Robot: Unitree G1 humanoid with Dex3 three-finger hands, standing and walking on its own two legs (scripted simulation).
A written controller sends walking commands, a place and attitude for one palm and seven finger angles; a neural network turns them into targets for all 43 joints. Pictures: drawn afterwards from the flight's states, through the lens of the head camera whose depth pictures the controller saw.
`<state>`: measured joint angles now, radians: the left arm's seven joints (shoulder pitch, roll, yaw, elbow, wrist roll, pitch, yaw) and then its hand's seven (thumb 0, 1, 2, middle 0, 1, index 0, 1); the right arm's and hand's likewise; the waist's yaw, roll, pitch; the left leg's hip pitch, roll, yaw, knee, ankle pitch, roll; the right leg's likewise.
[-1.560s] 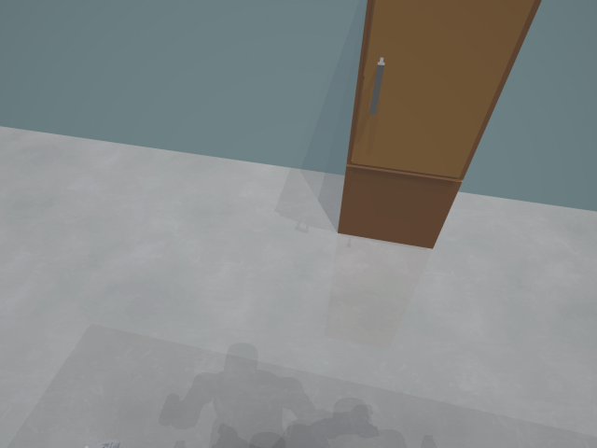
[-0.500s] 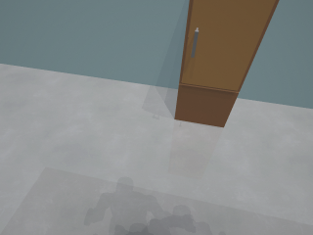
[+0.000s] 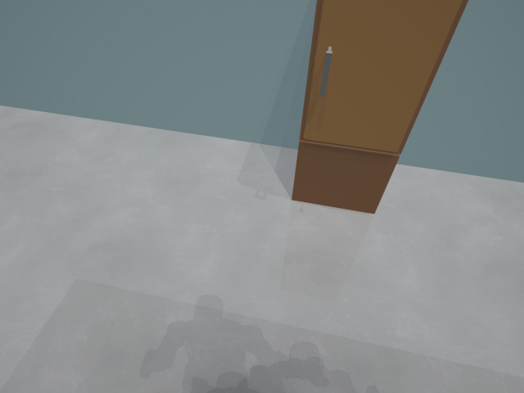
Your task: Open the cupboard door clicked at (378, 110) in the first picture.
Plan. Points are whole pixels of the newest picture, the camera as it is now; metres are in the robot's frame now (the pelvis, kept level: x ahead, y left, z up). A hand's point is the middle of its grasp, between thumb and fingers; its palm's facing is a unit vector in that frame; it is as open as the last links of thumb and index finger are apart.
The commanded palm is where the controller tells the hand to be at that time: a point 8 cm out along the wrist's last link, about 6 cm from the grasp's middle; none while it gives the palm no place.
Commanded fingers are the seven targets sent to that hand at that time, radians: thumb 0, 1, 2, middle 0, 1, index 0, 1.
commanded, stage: walk to a spot facing it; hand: left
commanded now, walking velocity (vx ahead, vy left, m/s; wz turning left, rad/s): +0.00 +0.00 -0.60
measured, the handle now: (326, 72) +1.11 -0.15 -0.04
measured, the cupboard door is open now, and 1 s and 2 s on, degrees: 0 0 0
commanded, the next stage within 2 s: none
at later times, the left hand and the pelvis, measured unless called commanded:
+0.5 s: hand out of the picture +0.03 +0.16 -0.17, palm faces -0.15 -0.96 -0.24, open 7.3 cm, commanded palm none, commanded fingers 0.00 0.90 0.90 -0.20 -0.30 -0.20 -0.30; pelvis -0.02 -0.02 -0.01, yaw -13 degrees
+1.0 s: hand (166, 356) +0.22 +0.20 -0.18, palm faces -0.41 -0.89 -0.19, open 7.4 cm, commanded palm none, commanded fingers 0.00 0.90 0.90 -0.20 -0.30 -0.20 -0.30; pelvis +0.10 +0.02 +0.00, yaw -31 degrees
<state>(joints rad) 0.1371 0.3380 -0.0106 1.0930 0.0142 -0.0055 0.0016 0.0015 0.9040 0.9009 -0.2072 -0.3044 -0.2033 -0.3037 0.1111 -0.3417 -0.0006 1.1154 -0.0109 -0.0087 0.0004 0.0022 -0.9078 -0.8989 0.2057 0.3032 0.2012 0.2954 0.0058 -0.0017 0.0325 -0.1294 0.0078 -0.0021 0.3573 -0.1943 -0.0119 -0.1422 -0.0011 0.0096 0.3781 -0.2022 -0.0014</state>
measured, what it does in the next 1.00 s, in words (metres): walks ahead, turning right: left foot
